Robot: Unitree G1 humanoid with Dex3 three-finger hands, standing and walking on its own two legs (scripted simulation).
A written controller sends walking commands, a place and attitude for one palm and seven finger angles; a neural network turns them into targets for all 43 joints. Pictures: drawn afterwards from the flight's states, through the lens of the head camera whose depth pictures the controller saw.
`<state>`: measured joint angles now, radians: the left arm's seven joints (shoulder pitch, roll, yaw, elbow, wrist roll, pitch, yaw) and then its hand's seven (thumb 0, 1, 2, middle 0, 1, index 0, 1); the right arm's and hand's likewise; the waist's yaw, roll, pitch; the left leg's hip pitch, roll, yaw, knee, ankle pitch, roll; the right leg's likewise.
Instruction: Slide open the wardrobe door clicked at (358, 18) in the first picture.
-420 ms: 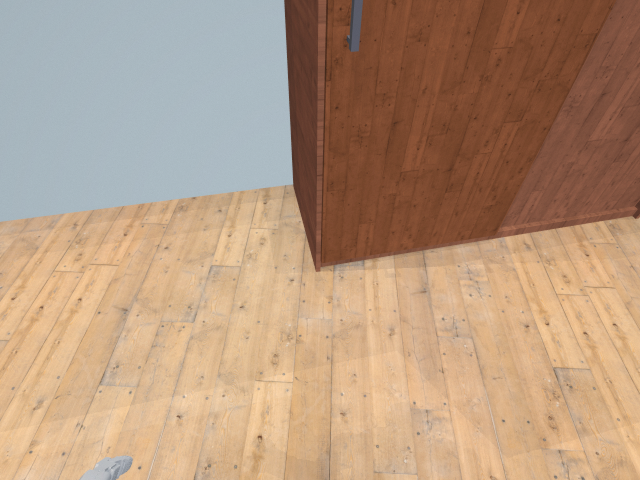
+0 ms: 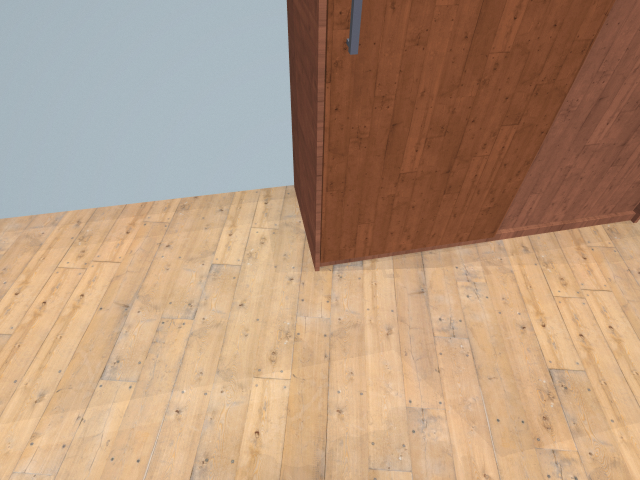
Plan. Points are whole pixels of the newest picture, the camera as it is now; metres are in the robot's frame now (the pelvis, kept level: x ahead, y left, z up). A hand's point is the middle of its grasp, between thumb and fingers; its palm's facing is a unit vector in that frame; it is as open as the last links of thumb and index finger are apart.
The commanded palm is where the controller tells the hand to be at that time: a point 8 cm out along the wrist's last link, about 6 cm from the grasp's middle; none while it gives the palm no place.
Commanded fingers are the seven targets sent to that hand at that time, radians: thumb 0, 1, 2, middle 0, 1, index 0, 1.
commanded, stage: stand and wait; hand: left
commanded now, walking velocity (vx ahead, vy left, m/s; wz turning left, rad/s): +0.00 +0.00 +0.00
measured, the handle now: out of the picture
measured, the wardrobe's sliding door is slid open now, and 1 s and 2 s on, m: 0.00 0.00 0.00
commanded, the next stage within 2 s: look at it before walking up in 0.44 s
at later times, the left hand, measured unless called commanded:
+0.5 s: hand out of the picture +0.06 +0.24 -0.15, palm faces -0.03 -0.94 -0.33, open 7.4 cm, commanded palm none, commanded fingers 0.00 0.90 0.90 -0.20 -0.30 -0.20 -0.30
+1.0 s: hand out of the picture +0.07 +0.24 -0.15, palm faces -0.03 -0.94 -0.33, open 7.4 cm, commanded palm none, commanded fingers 0.00 0.90 0.90 -0.20 -0.30 -0.20 -0.30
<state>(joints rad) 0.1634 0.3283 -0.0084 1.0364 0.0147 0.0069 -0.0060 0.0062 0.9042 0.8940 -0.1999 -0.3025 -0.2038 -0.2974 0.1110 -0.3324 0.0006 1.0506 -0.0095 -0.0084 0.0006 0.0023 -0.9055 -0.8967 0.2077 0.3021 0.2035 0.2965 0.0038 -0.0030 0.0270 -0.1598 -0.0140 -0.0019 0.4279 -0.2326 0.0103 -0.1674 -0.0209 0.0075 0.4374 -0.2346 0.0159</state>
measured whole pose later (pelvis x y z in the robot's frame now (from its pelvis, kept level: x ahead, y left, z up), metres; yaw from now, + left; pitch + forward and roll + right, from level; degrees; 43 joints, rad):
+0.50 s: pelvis -0.01 -0.01 +0.00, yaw +0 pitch -2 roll +0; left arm 0.15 0.33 0.00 1.08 0.01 0.00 -0.01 0.01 0.90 0.89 -0.20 -0.30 -0.20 -0.30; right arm 0.14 -0.34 0.00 1.12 -0.01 -0.01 0.00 0.00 -0.91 -0.90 0.21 0.30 0.20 0.30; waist -0.01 0.01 0.03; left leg -0.16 0.00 0.00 0.38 -0.19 -0.01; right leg -0.17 0.00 0.01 0.39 -0.19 0.00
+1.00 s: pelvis +0.00 -0.01 +0.00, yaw +0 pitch -2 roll +0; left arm 0.14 0.33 0.00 1.09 0.01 0.00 -0.01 0.01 0.90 0.89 -0.20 -0.30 -0.20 -0.30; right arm 0.12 -0.34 0.00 1.12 -0.01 -0.01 0.00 0.00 -0.91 -0.90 0.21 0.30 0.20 0.30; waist 0.00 0.00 0.03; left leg -0.14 0.01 0.00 0.36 -0.19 -0.01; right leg -0.15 0.00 0.01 0.37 -0.19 0.00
